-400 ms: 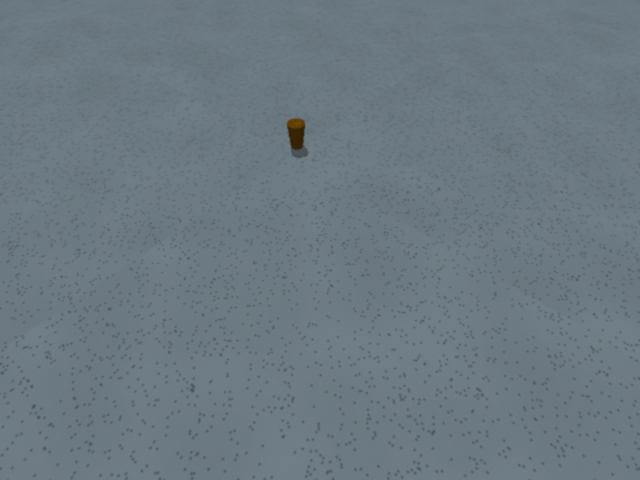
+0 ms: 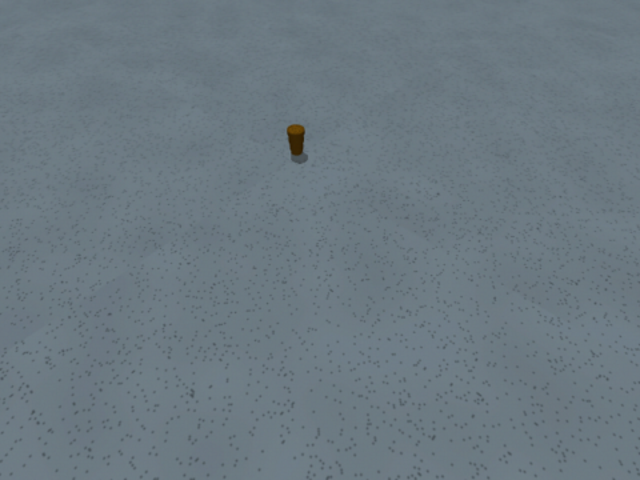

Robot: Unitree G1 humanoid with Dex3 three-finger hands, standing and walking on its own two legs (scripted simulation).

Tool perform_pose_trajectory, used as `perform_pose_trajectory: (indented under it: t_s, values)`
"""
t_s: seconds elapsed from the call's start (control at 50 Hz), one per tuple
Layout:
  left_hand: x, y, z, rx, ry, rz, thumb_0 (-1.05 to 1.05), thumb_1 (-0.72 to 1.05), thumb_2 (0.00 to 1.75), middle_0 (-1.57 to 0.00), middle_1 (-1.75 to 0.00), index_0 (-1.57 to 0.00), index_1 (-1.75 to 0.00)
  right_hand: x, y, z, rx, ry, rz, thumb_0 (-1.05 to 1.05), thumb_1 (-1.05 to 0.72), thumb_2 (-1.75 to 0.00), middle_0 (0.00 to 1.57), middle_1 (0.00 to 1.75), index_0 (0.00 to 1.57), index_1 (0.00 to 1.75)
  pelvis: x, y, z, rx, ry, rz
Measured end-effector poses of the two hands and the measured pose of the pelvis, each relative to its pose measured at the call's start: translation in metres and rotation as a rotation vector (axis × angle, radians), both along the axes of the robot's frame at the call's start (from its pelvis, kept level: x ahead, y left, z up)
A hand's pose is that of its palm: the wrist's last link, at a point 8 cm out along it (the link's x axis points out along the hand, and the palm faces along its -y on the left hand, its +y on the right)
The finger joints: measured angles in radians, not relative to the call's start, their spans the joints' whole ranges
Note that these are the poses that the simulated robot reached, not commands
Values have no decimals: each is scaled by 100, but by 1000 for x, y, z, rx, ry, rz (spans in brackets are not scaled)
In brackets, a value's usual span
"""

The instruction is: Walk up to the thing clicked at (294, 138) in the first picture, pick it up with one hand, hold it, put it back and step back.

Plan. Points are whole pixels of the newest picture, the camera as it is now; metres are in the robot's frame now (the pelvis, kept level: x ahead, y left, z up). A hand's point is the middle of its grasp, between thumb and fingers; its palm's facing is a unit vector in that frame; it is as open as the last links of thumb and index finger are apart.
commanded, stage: stand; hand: left
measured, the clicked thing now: (296, 141) +1.74 +0.18 -0.71
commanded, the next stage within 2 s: walk up in 0.72 s
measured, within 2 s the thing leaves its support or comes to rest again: neither
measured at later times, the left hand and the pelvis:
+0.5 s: hand out of the picture +0.07 +0.25 -0.16, palm faces -0.02 -0.94 -0.34, open 7.4 cm; pelvis +0.00 +0.00 +0.00, yaw +0 degrees
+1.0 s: hand out of the picture +0.13 +0.26 -0.14, palm faces -0.06 -0.91 -0.42, open 7.4 cm; pelvis +0.05 -0.04 -0.02, yaw -2 degrees
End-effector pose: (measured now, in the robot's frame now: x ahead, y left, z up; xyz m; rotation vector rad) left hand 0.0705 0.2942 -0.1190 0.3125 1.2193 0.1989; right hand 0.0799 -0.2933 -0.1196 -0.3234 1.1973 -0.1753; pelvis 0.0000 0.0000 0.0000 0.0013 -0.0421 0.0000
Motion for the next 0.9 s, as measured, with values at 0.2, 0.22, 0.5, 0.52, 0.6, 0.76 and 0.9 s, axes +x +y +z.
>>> perform_pose_trajectory:
  t_s: [0.2,0.22,0.5,0.52,0.6,0.76,0.9]
  values:
    - [-5,0,-1,0,11,0,1,90,90,-20,-30,-21,-30,-6,-2,0,-2,14,-5,0,-91,-90,20,30,21,30,-1,-1,0,-1,1,0]
    - [-6,0,-1,0,11,1,1,90,90,-20,-30,-21,-30,-7,-2,0,-3,15,-5,0,-91,-90,20,30,21,30,-1,-1,0,-1,1,0]
    - [-8,-1,-1,-1,17,0,1,90,90,-20,-30,-21,-30,-11,-3,-1,-2,27,-6,0,-91,-90,20,30,21,30,-2,-1,0,0,2,1]
    - [-8,-1,-1,-1,17,0,1,90,90,-20,-30,-21,-30,-11,-3,-1,-2,26,-6,0,-91,-90,20,30,21,30,-2,-1,0,0,2,1]
    - [-7,0,-1,1,16,0,1,90,90,-20,-30,-21,-30,-11,-2,-1,-1,26,-4,0,-91,-90,20,30,21,30,-1,-1,0,0,2,1]
    - [-5,2,1,-9,-2,-4,1,90,90,-20,-30,-21,-30,-8,-4,1,10,7,-6,0,-90,-90,20,30,21,30,1,-2,0,0,8,0]
    - [17,15,5,35,-10,-45,1,90,90,-20,-30,-21,-30,-8,-38,1,-3,-52,-53,0,-90,-90,21,30,21,30,19,-15,-11,29,20,-37]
